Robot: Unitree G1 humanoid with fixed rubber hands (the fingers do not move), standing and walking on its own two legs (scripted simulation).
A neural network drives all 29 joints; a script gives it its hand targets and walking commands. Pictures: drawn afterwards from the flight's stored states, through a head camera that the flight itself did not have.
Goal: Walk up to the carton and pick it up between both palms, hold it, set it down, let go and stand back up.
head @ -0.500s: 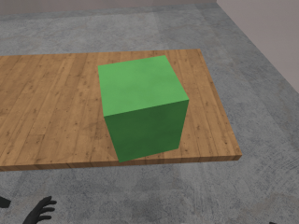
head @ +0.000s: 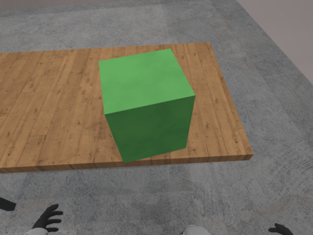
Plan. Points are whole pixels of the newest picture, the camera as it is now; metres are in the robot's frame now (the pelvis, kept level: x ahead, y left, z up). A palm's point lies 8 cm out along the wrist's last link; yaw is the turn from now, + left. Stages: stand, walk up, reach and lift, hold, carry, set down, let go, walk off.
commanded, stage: reach and lift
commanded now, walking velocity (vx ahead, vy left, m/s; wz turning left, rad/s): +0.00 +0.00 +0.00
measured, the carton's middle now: (146, 108) +0.46 +0.05 +0.03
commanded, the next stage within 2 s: none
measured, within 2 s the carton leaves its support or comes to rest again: neither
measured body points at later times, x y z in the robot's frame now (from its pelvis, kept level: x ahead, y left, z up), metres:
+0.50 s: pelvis +0.00 -0.01 +0.01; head +0.02 -0.02 +0.45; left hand +0.18 +0.28 -0.06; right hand +0.16 -0.30 -0.07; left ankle -0.03 +0.13 -0.73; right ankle +0.09 -0.13 -0.73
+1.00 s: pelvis +0.02 +0.00 +0.01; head +0.04 +0.00 +0.46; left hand +0.22 +0.25 -0.04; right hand +0.21 -0.27 -0.04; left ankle -0.03 +0.13 -0.73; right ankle +0.09 -0.13 -0.73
